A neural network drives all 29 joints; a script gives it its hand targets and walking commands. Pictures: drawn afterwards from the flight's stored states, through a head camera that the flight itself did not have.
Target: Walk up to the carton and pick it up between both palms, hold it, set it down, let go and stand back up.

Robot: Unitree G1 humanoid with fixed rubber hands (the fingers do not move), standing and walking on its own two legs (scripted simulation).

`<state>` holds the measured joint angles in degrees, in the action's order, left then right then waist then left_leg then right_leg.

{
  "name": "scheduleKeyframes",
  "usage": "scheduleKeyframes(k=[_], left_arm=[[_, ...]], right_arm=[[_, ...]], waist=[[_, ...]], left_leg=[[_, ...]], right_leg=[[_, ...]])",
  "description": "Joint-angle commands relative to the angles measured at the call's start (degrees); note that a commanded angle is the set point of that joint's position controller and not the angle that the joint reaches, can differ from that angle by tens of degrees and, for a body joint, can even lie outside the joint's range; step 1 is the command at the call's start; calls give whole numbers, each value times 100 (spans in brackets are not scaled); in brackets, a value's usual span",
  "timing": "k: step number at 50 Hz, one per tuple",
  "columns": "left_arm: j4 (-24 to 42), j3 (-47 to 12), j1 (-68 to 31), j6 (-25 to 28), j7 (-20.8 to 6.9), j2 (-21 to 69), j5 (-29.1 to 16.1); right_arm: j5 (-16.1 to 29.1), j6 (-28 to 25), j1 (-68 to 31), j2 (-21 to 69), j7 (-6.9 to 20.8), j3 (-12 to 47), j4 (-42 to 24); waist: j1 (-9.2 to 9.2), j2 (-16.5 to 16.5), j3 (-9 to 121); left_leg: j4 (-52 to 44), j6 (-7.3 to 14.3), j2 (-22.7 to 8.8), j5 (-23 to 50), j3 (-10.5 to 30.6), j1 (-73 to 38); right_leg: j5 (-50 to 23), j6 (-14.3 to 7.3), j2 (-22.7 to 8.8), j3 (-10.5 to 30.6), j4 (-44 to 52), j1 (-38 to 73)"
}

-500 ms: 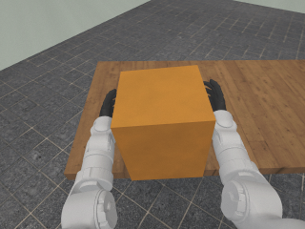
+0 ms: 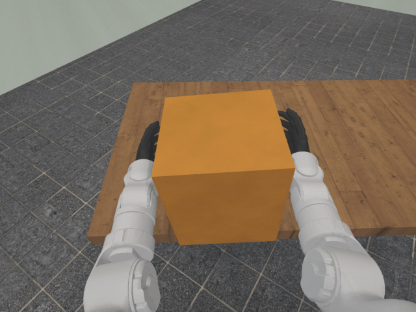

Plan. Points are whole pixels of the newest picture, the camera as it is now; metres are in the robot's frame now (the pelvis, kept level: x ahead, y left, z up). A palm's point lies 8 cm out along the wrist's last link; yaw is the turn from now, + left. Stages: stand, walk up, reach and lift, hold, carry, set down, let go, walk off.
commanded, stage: set down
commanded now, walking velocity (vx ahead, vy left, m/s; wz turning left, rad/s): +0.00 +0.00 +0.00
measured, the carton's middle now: (222, 171) +0.37 -0.01 +0.06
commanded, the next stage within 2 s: none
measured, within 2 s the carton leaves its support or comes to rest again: rests again in 0.66 s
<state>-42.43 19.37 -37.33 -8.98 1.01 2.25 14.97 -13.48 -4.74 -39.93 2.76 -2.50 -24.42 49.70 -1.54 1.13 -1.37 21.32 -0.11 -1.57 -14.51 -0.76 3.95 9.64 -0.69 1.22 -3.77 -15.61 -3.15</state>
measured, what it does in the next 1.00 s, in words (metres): stands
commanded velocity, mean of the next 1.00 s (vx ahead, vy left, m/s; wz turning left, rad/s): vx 0.00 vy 0.00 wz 0.00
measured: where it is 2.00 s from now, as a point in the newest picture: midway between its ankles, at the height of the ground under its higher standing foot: outside the picture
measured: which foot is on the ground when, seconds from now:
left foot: down 0.00-1.00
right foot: down 0.00-1.00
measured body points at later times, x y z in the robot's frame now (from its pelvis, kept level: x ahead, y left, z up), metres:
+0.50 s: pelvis +0.00 +0.00 +0.00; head -0.01 +0.02 +0.45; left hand +0.40 +0.14 +0.08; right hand +0.40 -0.16 +0.11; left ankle -0.03 +0.11 -0.75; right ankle -0.01 -0.11 -0.75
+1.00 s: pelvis -0.01 -0.01 +0.00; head +0.04 +0.01 +0.45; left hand +0.42 +0.13 +0.06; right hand +0.39 -0.19 +0.05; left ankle -0.03 +0.11 -0.75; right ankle -0.01 -0.11 -0.75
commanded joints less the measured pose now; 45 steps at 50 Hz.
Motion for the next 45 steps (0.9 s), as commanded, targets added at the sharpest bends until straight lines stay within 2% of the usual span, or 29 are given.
scheduleKeyframes(k=[1,3,4,6,8,9,11,15,16,17,19,22,23,24,25,26,28,29,31,33,35,36,38,39,40,42,43,44,45], left_arm=[[336,-833,-3277,391,-575,2826,414],[466,-903,-3309,457,-550,2909,389],[266,-837,-3170,412,-587,2823,426],[390,-815,-3247,443,-595,2916,482],[299,-686,-3129,466,-625,2826,503],[287,-698,-3042,477,-639,2750,514],[183,-483,-2990,462,-713,2753,612],[240,-601,-2909,506,-688,2705,553],[162,-433,-2893,485,-696,2630,639],[279,-518,-2953,513,-666,2621,586],[268,-580,-2993,544,-708,2814,594],[172,-447,-2827,545,-726,2901,711],[64,-415,-2871,539,-731,2622,721],[60,-309,-2857,560,-713,2544,772],[20,-219,-2616,504,-722,2558,806],[113,-339,-2731,527,-739,2531,773],[20,-225,-2688,523,-726,2348,822],[51,-231,-2627,531,-714,2481,833],[94,-242,-2752,607,-673,2167,724],[158,-75,-2804,648,-557,1827,761],[138,34,-2802,716,-453,1401,748],[169,-14,-2716,710,-316,941,612],[-10,144,-2531,729,-56,-76,500],[-32,22,-2535,787,84,-502,294],[35,-124,-2803,837,188,-603,159],[20,-548,-3125,869,452,-780,-272],[-103,-640,-3291,899,594,-1171,-475],[-199,-825,-3334,974,671,-1113,-651],[-219,-938,-3397,1029,743,-1036,-787]], right_arm=[[-495,-513,-2893,2634,893,1060,20],[-467,-525,-2814,2631,920,1108,-50],[-534,-501,-2815,2600,901,1037,38],[-552,-461,-2719,2694,927,1011,-33],[-618,-443,-2600,2696,909,1046,72],[-603,-486,-2643,2732,902,1147,-76],[-662,-395,-2648,2797,907,1003,-27],[-685,-464,-2557,2707,915,1034,-43],[-693,-436,-2619,2737,917,1006,-60],[-654,-448,-2567,2696,913,984,-22],[-760,-464,-2547,2833,919,982,-113],[-832,-441,-2459,3028,908,933,-29],[-788,-399,-2384,2783,906,860,104],[-735,-377,-2430,2781,935,922,27],[-723,-350,-2282,2763,939,918,94],[-751,-379,-2317,2761,919,940,39],[-714,-388,-2342,2570,903,822,39],[-739,-351,-2218,2580,901,808,114],[-712,-391,-2202,2257,873,737,96],[-699,-337,-2106,1996,782,541,146],[-649,-398,-2098,1549,667,415,-19],[-438,-386,-2002,960,555,408,182],[-66,-349,-1768,-50,318,479,408],[217,-398,-1894,-535,183,710,267],[355,-359,-2097,-479,94,825,326],[971,-394,-2377,-752,-21,1251,455],[1184,-466,-2493,-1291,-98,1228,705],[1454,-468,-2723,-1260,-108,1514,558],[1583,-529,-2797,-1191,-164,1562,557]], waist=[[-9,-234,1864],[-59,-423,2051],[-2,-359,1797],[-54,-361,1821],[-31,-202,1715],[78,-240,1695],[49,-114,1438],[11,-237,1610],[97,-143,1497],[8,-215,1598],[-29,-263,1596],[19,-161,1334],[-6,-278,1429],[135,-202,1289],[182,-110,1173],[59,-218,1272],[103,-317,1214],[52,-164,1108],[7,-206,1296],[102,-231,1163],[82,-123,1356],[33,-276,1314],[152,-181,1133],[180,-98,1310],[162,-126,1361],[208,-204,1757],[177,-474,1993],[308,-448,2226],[280,-528,2446]], left_leg=[[-412,-284,102,2413,-461,192],[-384,-310,121,2443,-399,198],[-460,-286,96,2346,-429,192],[-433,-282,101,2306,-417,213],[-447,-217,132,2291,-472,304],[-512,-191,146,2205,-486,403],[-629,-130,177,1809,-530,669],[-536,-177,146,2083,-455,496],[-573,-157,145,1999,-485,554],[-547,-152,158,2071,-490,497],[-511,-193,132,2136,-439,413],[-518,-160,134,2135,-469,461],[-551,-161,154,1903,-495,492],[-577,-118,150,1925,-518,545],[-611,-95,164,1966,-490,589],[-592,-111,146,1936,-480,615],[-589,-139,142,2044,-470,469],[-591,-125,127,1986,-483,488],[-532,-138,128,2040,-488,336],[-558,-123,141,2043,-500,421],[-515,-92,168,1929,-481,559],[-511,-125,148,2121,-506,428],[-465,-87,122,2119,-477,579],[-398,-61,175,1940,-491,732],[-398,-55,155,1743,-469,942],[-285,-114,132,1952,-408,829],[-182,-210,138,1950,-402,855],[-60,-228,99,2118,-417,808],[93,-272,88,2330,-415,760]], right_leg=[[-1902,272,49,-195,-251,585],[-1971,261,8,-187,-257,624],[-1828,284,21,-212,-241,579],[-1790,247,40,-179,-221,592],[-2011,305,15,-168,-242,665],[-1979,324,2,-115,-295,807],[-1985,330,-26,-77,-279,1059],[-1979,331,-6,-118,-327,845],[-2079,365,-32,-74,-378,923],[-2068,343,-31,-85,-333,925],[-1976,337,-18,-122,-298,798],[-1877,355,-16,-112,-303,781],[-1808,331,-35,-99,-288,824],[-1757,334,-15,-52,-320,903],[-1908,355,-40,-65,-334,947],[-1900,348,-42,-69,-359,913],[-1714,346,-15,-72,-330,856],[-1589,331,12,-92,-292,762],[-1596,319,20,-78,-273,687],[-1497,328,-7,-56,-294,674],[-1685,348,-32,-59,-296,734],[-1825,375,-8,-48,-341,713],[-1697,330,-6,-28,-335,652],[-1994,329,-19,-1,-316,734],[-1834,339,-39,45,-350,694],[-1857,244,76,75,-333,447],[-1808,187,145,74,-332,221],[-1940,157,174,141,-406,141],[-2341,144,160,154,-481,37]])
